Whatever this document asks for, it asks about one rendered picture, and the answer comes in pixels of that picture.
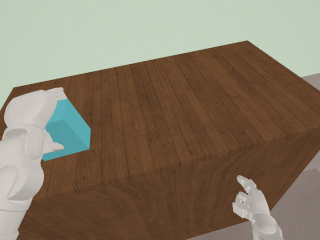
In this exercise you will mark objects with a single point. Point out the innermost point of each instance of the left robot forearm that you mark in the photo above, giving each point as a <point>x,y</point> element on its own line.
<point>21,175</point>

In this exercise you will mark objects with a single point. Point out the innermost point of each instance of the table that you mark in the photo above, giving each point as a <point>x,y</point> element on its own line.
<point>168,138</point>

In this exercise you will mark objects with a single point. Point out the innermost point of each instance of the right robot forearm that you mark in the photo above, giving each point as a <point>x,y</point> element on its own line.
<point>264,227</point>

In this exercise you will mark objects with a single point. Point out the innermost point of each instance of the left robot hand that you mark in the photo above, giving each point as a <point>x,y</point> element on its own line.
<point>36,108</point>

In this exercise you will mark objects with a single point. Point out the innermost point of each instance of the right robot hand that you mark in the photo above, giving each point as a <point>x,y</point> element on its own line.
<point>253,203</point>

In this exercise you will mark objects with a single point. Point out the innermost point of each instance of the sponge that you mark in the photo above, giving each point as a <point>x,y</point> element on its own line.
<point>68,128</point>

